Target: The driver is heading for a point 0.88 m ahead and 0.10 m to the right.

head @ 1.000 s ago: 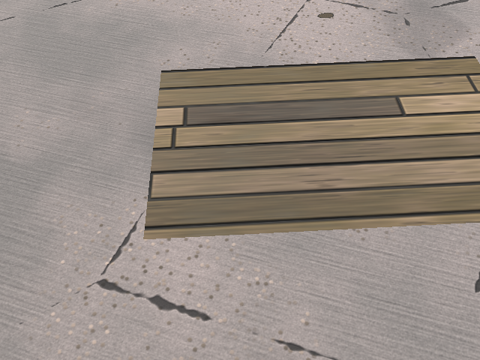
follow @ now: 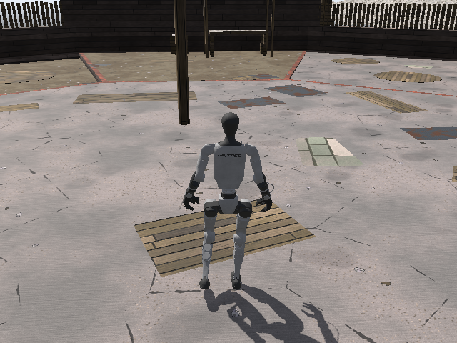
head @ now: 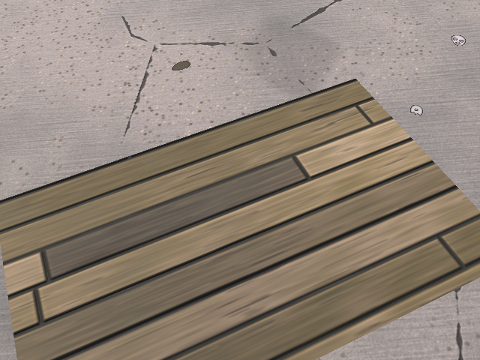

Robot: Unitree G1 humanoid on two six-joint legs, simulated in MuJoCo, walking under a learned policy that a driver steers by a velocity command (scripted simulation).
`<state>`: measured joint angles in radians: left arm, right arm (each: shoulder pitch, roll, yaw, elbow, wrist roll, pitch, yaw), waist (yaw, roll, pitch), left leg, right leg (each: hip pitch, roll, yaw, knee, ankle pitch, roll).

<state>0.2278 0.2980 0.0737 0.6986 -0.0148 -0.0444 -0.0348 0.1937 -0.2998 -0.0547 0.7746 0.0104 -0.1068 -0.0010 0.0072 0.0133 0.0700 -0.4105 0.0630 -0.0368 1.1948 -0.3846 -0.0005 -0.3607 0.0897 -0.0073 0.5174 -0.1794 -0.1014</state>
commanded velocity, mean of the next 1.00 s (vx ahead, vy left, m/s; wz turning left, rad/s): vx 0.29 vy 0.00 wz -0.41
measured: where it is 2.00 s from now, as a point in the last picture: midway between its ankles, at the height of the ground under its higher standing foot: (319, 264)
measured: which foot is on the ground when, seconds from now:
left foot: up 0.00-0.34, down 0.36-0.80, up 0.82-1.00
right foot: down 0.00-0.38, up 0.40-0.78, down 0.80-1.00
